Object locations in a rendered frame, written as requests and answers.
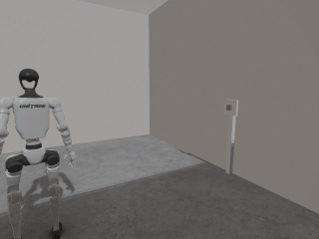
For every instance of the robot right upper arm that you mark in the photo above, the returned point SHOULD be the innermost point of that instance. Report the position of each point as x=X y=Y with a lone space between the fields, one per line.
x=58 y=113

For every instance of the robot left upper arm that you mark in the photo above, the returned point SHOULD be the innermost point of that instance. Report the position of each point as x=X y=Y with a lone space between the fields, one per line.
x=5 y=104

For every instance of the panel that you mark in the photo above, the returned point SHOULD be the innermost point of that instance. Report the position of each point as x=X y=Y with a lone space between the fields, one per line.
x=231 y=132

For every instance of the left robot thigh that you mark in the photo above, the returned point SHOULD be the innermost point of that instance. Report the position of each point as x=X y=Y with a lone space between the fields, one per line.
x=13 y=170

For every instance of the right robot forearm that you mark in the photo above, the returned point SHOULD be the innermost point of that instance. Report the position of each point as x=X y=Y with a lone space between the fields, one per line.
x=67 y=139

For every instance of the robot torso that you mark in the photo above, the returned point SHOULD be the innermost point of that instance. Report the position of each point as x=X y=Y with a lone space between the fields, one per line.
x=32 y=121

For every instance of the robot right hand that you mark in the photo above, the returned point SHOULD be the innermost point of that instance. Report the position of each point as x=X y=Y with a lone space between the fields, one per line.
x=72 y=158

